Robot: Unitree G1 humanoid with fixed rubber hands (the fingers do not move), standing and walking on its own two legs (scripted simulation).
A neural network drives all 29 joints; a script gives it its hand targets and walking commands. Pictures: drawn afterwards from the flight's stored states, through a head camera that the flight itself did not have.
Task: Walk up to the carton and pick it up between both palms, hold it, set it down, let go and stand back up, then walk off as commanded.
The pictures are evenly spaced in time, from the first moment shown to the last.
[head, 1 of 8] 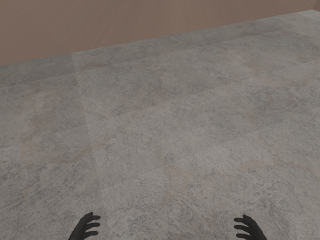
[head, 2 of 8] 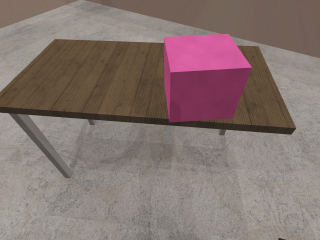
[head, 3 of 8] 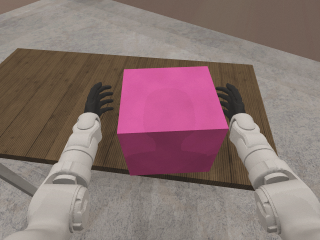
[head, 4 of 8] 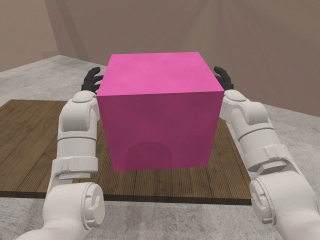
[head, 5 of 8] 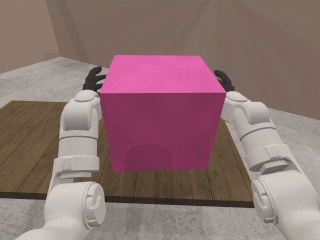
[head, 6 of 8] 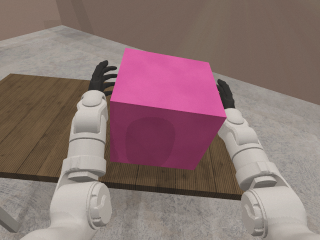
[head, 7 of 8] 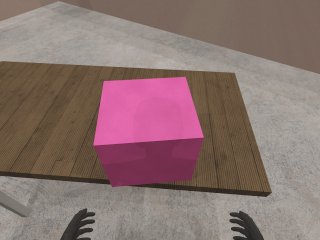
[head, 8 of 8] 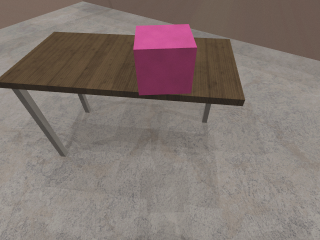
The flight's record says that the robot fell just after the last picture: no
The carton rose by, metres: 0.21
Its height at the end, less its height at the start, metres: +0.00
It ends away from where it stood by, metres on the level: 0.02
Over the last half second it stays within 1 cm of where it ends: yes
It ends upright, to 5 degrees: yes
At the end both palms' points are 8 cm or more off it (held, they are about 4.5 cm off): yes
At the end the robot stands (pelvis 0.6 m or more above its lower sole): yes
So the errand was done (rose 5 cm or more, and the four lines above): yes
